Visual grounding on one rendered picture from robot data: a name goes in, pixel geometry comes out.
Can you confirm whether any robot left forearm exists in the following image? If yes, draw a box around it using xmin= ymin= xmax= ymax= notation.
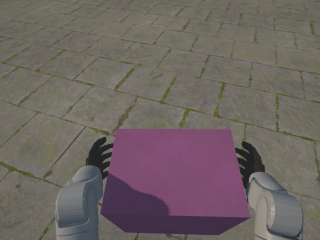
xmin=55 ymin=165 xmax=103 ymax=240

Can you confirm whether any robot left hand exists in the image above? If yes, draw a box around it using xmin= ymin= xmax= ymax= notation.
xmin=85 ymin=137 xmax=114 ymax=180

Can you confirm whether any robot right forearm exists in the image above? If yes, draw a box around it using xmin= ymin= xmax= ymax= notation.
xmin=246 ymin=172 xmax=304 ymax=240

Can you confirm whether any carton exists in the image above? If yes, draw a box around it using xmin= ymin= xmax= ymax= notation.
xmin=100 ymin=129 xmax=251 ymax=235

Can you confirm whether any robot right hand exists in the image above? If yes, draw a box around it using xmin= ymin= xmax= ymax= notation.
xmin=235 ymin=141 xmax=265 ymax=189

